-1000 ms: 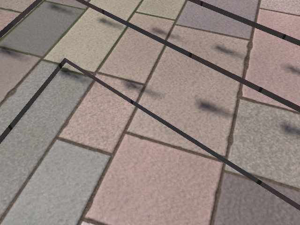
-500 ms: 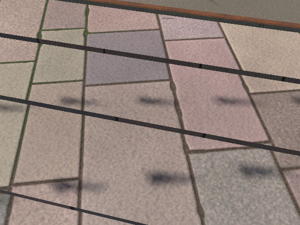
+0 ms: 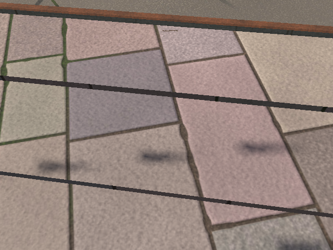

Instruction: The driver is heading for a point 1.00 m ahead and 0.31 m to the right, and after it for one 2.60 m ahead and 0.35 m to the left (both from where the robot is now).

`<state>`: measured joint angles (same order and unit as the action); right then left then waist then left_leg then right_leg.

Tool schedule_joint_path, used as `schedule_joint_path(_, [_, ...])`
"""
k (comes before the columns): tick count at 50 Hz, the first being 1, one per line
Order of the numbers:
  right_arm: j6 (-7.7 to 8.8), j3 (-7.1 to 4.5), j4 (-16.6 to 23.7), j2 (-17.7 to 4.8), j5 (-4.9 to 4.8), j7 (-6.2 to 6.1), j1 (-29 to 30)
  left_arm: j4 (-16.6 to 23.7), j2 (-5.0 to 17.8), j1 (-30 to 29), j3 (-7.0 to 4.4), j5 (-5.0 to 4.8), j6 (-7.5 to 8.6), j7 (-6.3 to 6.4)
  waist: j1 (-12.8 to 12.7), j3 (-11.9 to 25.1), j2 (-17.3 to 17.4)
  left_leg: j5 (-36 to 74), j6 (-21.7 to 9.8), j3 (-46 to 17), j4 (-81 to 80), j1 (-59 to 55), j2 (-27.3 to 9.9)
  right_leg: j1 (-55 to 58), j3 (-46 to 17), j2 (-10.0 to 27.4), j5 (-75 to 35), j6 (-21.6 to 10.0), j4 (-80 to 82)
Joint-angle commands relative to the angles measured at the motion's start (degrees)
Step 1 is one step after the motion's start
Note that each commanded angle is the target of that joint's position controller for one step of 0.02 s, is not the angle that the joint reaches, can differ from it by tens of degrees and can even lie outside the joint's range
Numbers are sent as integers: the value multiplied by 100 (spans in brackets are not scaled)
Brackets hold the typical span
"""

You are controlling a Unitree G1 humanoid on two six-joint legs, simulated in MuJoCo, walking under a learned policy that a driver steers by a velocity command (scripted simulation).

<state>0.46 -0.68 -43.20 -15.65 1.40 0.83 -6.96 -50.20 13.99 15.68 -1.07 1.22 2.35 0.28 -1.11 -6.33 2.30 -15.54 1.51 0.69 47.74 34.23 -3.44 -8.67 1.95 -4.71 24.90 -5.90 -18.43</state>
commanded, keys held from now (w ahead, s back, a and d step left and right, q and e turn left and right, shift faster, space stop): shift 0.34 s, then e+shift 0.20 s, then w+e+shift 0.46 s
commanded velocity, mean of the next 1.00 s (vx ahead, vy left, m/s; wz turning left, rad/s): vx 0.31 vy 0.00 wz -0.46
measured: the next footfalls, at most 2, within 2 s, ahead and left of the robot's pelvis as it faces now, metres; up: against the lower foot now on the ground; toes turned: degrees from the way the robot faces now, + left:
left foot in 0.08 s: +0.23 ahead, +0.10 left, +0.01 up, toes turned +3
right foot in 0.44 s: +0.17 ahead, -0.09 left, +0.01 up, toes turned +0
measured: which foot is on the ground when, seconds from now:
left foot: up 0.00-0.06, down 0.08-1.00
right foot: down 0.00-0.10, up 0.12-0.42, down 0.44-0.70, up 0.72-1.00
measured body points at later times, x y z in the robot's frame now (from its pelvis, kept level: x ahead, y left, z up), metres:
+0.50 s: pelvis +0.13 +0.02 +0.01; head +0.15 +0.00 +0.46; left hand +0.21 +0.27 -0.12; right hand +0.23 -0.25 -0.12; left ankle +0.19 +0.10 -0.72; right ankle +0.14 -0.09 -0.72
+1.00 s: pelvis +0.28 -0.02 +0.01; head +0.30 -0.02 +0.46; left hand +0.60 +0.10 -0.07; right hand +0.12 -0.25 -0.11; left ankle +0.17 +0.13 -0.72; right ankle +0.32 -0.19 -0.63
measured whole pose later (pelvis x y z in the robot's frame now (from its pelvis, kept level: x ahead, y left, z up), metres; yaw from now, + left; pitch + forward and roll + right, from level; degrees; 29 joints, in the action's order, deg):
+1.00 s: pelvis +0.28 -0.02 +0.01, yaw -28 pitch +2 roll +0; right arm 5.4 -2.7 -50.6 -15.1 2.3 -0.7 -27.8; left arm -41.4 17.9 1.9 -4.4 2.0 -1.5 -6.2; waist 4.5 1.7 -2.2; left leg -21.7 0.5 12.8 11.2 -8.6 0.0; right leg -46.7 0.6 3.0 6.5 -3.8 -67.8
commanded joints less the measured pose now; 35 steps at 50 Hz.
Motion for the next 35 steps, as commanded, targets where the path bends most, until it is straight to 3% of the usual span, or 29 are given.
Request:
schedule_joint_path(1, [-130,-103,-16,-302,1,-63,-986,340,738,-779,-219,-43,122,-66,536,900,-1046,1030,-86,230,-891,-1984,133,-571,-443,1189,-3229,-285,396])
schedule_joint_path(3, [-119,-211,-323,-424,57,-86,-1605,273,670,-828,-208,-86,36,-37,799,1058,-584,1149,-320,476,-1054,-2920,347,-742,-320,1127,-3292,-122,-385])
schedule_joint_path(4, [-83,-281,-485,-539,91,-103,-1976,192,593,-706,-181,-33,-7,-23,937,1108,-264,985,-426,367,-1340,-3331,348,-784,-174,834,-3000,13,-1265])
schedule_joint_path(5, [-42,-338,-456,-867,90,-123,-2145,192,469,-506,-155,1,-90,-15,1007,1105,638,1581,-681,-858,-2159,-3430,-570,-1121,176,143,-1094,243,-2943])
schedule_joint_path(6, [-69,-379,-298,-1311,2,-151,-1640,140,285,518,-133,-56,-263,18,290,1410,1601,1663,-1382,-2927,-3275,-2805,-1659,-1304,-397,-263,825,318,-3933])
schedule_joint_path(7, [-86,-332,-74,-1021,-100,-159,-825,-80,471,798,-154,6,-365,77,-14,1058,1119,643,-1728,-3075,-3538,-2191,-1811,-1240,-669,19,714,331,-4575])
schedule_joint_path(8, [-77,-200,32,-560,-88,-140,-394,-41,655,409,-189,45,-386,90,-18,577,441,388,-1726,-2544,-3566,-1717,-1555,-1343,-668,186,400,379,-4665])
schedule_joint_path(9, [-64,-135,13,-384,-67,-143,-205,11,588,189,-183,36,-370,103,-70,482,197,365,-1594,-2074,-3621,-1649,-1290,-1355,-681,337,221,426,-4441])
schedule_joint_path(10, [-15,-99,-37,-306,-61,-178,-166,-10,553,125,-164,18,-351,110,-74,500,212,849,-1469,-1640,-3625,-1675,-1086,-1226,-675,449,13,474,-4154])
schedule_joint_path(12, [76,-56,-247,-259,-19,-205,-313,-130,374,236,-101,-8,-372,100,-119,784,222,2024,-1347,-1015,-3431,-1816,-907,-779,-608,488,-101,560,-3557])
schedule_joint_path(15, [57,-82,-482,-419,11,-186,-606,-214,239,18,-29,-74,-440,153,94,920,282,1572,-1275,-844,-3290,-2302,-717,-663,-337,369,5,627,-2216])
schedule_joint_path(18, [-26,-128,-494,-566,-21,-212,-383,-287,333,4,-39,-82,-456,163,63,1043,430,866,-1253,-877,-3222,-2334,-786,-437,-168,341,-505,603,-1587])
schedule_joint_path(21, [-162,-278,-482,-844,-109,-317,-361,-104,501,-285,-93,-33,-360,129,86,837,328,232,-1049,-712,-2996,-2062,-870,-458,-220,409,-1050,381,-1136])
schedule_joint_path(22, [-195,-306,-488,-833,-102,-348,-410,-37,562,-309,-112,-4,-331,116,89,748,174,143,-941,-625,-2820,-1969,-858,-516,-502,563,-1251,254,-990])
schedule_joint_path(23, [-235,-298,-419,-678,-113,-374,-446,-9,789,-335,-186,-18,-330,116,201,615,-353,-133,-786,-270,-2539,-1864,-563,-793,-1031,818,-1626,64,-884])
schedule_joint_path(24, [-286,-293,-331,-539,-103,-399,-316,-26,930,-207,-277,-92,-341,121,165,460,-935,-328,-578,180,-1928,-1775,-56,-1084,-1768,1158,-1918,-191,-547])
schedule_joint_path(26, [-328,-262,-145,-306,-115,-410,-70,75,1248,-12,-445,-19,-342,140,-63,288,-1599,-857,-271,370,-406,-951,782,-802,-3080,1887,-2819,-835,84])
schedule_joint_path(27, [-331,-271,-79,-320,-121,-376,10,116,1249,65,-492,52,-341,179,-126,395,-1494,-1456,-248,-31,468,-552,797,-503,-3228,1988,-3359,-1076,102])
schedule_joint_path(28, [-281,-262,-54,-318,-46,-280,-128,84,1218,138,-542,35,-356,188,10,728,-1057,-1486,-291,-377,656,-488,626,-302,-3119,1729,-1821,-1075,125])
schedule_joint_path(29, [-202,-279,-4,-394,22,-191,-125,156,1124,-70,-549,12,-389,157,128,784,-907,-1342,-339,-548,374,-494,428,-319,-3178,1499,142,-927,285])
schedule_joint_path(30, [-131,-293,76,-479,3,-129,42,290,1061,-288,-551,-2,-397,95,109,689,-1025,-1387,-300,-398,-57,-553,479,-382,-3244,1373,1152,-860,550])
schedule_joint_path(32, [-39,-278,171,-460,-94,-114,153,451,1048,-564,-589,-10,-357,-28,149,557,-1131,-1434,-172,-251,-983,-1227,629,-698,-3211,1161,1024,-783,592])
schedule_joint_path(33, [-2,-274,128,-416,-160,-149,-116,524,1067,-787,-620,-11,-341,-77,325,599,-996,-1200,-152,-211,-1673,-1972,706,-1064,-3038,973,708,-630,426])
schedule_joint_path(34, [33,-281,-52,-350,-209,-213,-803,633,1083,-1179,-652,-24,-343,-104,759,675,-760,-457,-171,-75,-2708,-3159,746,-1696,-2703,622,548,-357,4])
schedule_joint_path(35, [64,-379,-339,-639,-200,-319,-1774,763,938,-1448,-648,-28,-299,-91,1167,889,-345,-25,-236,-128,-3197,-4899,394,-2888,-2125,167,644,56,-848])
